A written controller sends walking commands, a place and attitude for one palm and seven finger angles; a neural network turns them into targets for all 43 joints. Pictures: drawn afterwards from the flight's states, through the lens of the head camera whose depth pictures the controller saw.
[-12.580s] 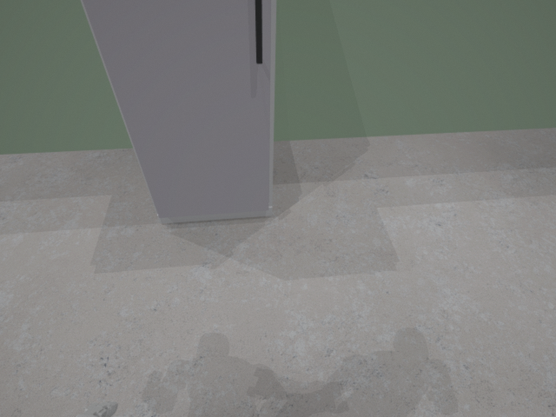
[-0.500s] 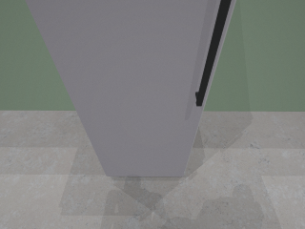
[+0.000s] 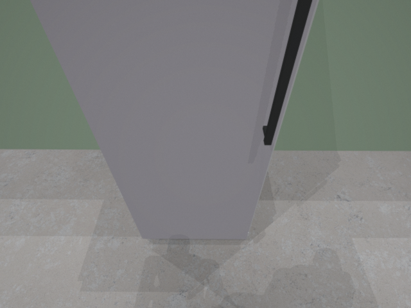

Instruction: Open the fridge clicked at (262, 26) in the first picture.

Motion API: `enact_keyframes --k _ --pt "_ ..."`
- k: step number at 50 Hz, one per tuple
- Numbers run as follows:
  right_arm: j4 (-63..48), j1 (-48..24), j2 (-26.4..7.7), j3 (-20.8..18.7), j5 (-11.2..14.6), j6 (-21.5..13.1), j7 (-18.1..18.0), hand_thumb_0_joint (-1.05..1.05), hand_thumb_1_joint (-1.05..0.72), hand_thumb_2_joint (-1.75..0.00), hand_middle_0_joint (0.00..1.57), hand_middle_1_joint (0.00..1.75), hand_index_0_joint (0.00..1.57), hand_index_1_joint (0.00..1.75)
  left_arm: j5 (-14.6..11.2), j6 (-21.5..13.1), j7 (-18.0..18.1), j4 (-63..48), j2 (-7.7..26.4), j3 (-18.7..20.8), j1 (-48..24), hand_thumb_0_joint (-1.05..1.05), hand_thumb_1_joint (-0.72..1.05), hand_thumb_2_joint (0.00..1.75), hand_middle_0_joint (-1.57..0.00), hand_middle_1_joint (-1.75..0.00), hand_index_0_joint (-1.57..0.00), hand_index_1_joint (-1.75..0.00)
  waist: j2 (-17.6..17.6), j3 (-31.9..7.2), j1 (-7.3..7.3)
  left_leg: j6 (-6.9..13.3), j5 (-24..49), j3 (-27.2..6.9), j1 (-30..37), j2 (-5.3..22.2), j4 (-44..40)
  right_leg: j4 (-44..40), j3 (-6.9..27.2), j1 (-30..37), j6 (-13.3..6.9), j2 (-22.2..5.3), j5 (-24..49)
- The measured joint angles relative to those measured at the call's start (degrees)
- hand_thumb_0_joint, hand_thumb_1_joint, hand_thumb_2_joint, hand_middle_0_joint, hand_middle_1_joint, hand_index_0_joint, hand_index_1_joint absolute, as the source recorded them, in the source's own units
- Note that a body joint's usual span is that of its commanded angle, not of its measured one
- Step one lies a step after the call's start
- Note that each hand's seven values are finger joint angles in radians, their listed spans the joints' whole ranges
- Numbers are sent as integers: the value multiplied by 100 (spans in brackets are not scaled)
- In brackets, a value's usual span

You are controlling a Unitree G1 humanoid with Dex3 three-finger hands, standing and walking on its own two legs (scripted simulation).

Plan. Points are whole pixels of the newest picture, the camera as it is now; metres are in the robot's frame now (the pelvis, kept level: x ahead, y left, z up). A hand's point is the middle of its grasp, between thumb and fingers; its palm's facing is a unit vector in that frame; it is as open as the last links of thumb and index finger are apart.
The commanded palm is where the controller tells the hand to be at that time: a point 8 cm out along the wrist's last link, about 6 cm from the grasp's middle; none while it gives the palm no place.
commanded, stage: raise the hand to about handle height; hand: right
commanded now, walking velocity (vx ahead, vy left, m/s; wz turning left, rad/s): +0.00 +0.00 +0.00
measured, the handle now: (288, 51) +0.51 -0.12 +0.26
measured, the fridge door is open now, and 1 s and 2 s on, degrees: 0 0 0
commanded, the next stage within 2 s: none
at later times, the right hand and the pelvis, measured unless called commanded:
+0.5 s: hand out of the picture +0.13 -0.20 -0.02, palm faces +0.14 +0.99 -0.03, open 9.0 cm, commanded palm +0.14 -0.24 +0.02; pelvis -0.01 +0.02 -0.05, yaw -2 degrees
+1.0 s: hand (367, 244) +0.21 -0.23 +0.10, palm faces +0.04 +1.00 -0.07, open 12.1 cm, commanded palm +0.18 -0.28 +0.11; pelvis +0.01 +0.00 -0.03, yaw -2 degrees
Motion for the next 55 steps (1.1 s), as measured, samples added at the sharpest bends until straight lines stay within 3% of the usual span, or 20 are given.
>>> enact_keyframes --k 1,3,6,9,12,15,17,20,23,26,29,32,36,38,40,44,48,52,55 --pt "11 -11 10 21 -9 -27 -40 0 -91 -89 20 30 20 30 -7 17 -8 -33 31 -6 -8 1 92 90 -20 -30 -20 -30 -41 -2 -7 -2 4 13 -29 -26 8 108 10 -80 6 -31 -37" --pt "-1883 552 -6 -254 405 495 -134 2 -93 -89 20 31 20 30 -2 -250 202 -491 111 -50 135 1 92 90 -21 -30 -20 -30 -90 160 -6 -9 -15 19 22 -39 80 258 17 -60 5 -48 -119" --pt "-4106 987 -227 -223 758 161 -469 3 -92 -88 20 32 20 32 -179 -989 283 -1017 337 -111 347 2 92 90 -21 -30 -20 -30 -144 -50 -43 -9 -165 21 -148 58 372 347 19 -153 -20 41 -146" --pt "-5381 717 -266 -207 997 -338 -413 3 -89 -87 20 34 20 34 -246 -1391 254 -1592 589 -77 201 2 92 90 -21 -30 -20 -30 -275 -248 115 -33 -332 112 -357 133 703 691 109 -414 -56 100 -265" --pt "-5691 174 -152 -323 1181 -1295 122 2 -83 -85 20 37 20 37 -175 -1545 115 -2144 694 39 -163 2 91 90 -21 -30 -20 -30 -257 -529 216 -17 -539 84 -936 142 1259 1230 84 -972 -39 86 -470" --pt "-5593 43 -46 -466 1393 -2241 1119 1 -76 -82 20 41 20 41 -108 -1479 -124 -2738 689 153 -522 2 91 90 -21 -30 -20 -30 -93 -671 249 27 -766 -11 -1527 80 1871 1821 -6 -1507 4 1 -732" --pt "-5539 239 -106 -556 1366 -2522 1732 1 -72 -81 21 43 21 43 -108 -1373 -240 -3130 687 217 -674 2 91 90 -21 -30 -20 -30 56 -692 222 61 -930 -50 -1853 38 2254 2188 -43 -1802 19 -54 -907" --pt "-5726 838 -319 -705 1406 -2223 2092 1 -64 -78 22 48 22 48 -143 -1148 -262 -3624 737 287 -742 1 91 90 -21 -30 -20 -30 224 -656 85 98 -1129 -36 -2142 -4 2652 2586 -24 -2089 63 -112 -1109" --pt "-6174 1433 -473 -952 1565 -1891 1903 1 -57 -75 23 52 23 52 -150 -1059 -173 -3866 803 329 -672 1 91 90 -20 -30 -20 -30 194 -598 -110 144 -1245 125 -2184 -41 2784 2849 139 -2244 101 -157 -1245" --pt "-6742 1665 -582 -1214 1706 -2080 1612 2 -49 -72 23 57 23 57 -161 -1107 -73 -3793 829 257 -588 1 91 90 -20 -30 -20 -30 39 -582 -282 180 -1294 355 -2135 -69 2780 3039 372 -2364 127 -183 -1321" --pt "-7075 1276 -571 -1261 1890 -2433 1713 2 -42 -69 23 61 23 61 -205 -1225 21 -3521 824 50 -607 1 91 90 -20 -30 -20 -30 -188 -532 -362 183 -1302 543 -2091 -74 2765 3184 565 -2461 137 -178 -1350" --pt "-7038 573 -635 -1159 1911 -2310 2151 1 -35 -66 23 66 23 65 -268 -1260 113 -3257 687 -183 -658 1 91 90 -20 -30 -20 -30 -347 -491 -316 178 -1251 592 -2072 -77 2697 3163 616 -2479 148 -175 -1305" --pt "-6597 -36 -1003 -1141 1828 -1258 2662 1 -26 -62 24 72 24 71 -328 -1163 201 -3153 428 -394 -544 2 90 90 -21 -30 -20 -30 -395 -498 -107 160 -1093 417 -1966 -89 2426 2779 435 -2251 135 -188 -1149" --pt "-6418 -66 -1167 -1307 1952 -741 2698 1 -21 -60 25 75 25 74 -326 -1114 235 -3182 364 -439 -406 2 90 90 -21 -30 -21 -30 -383 -515 16 146 -1013 300 -1842 -104 2243 2524 315 -2050 122 -200 -1072" --pt "-6406 23 -1225 -1595 2159 -463 2557 1 -17 -58 26 78 25 77 -330 -1129 257 -3212 366 -430 -232 2 90 90 -21 -30 -21 -30 -362 -533 99 138 -950 219 -1695 -123 2065 2308 232 -1854 118 -214 -1019" --pt "-6822 194 -1151 -2119 2406 -604 2166 1 -8 -54 26 84 26 83 -331 -1319 238 -3144 533 -288 105 2 90 90 -21 -30 -21 -30 -314 -569 63 124 -881 187 -1393 -142 1776 2043 200 -1556 109 -221 -978" --pt "-7041 133 -1048 -2135 2358 -758 2240 0 2 -50 26 90 26 89 -378 -1473 225 -2976 811 -142 202 2 90 90 -21 -30 -20 -30 -360 -600 -63 75 -838 231 -1129 -115 1565 1914 244 -1354 66 -184 -960" --pt "-6787 -117 -1155 -1905 2209 -303 2549 0 11 -46 27 96 27 95 -433 -1507 341 -2923 968 -99 18 2 90 90 -21 -30 -20 -30 -380 -526 -119 30 -765 231 -908 -72 1388 1748 242 -1146 18 -133 -888" --pt "-6723 -348 -1324 -1891 2117 14 2566 0 18 -43 28 100 28 100 -429 -1538 424 -2981 940 -124 -161 2 91 90 -21 -30 -20 -30 -328 -427 -128 24 -687 215 -710 -54 1228 1566 224 -935 5 -108 -802"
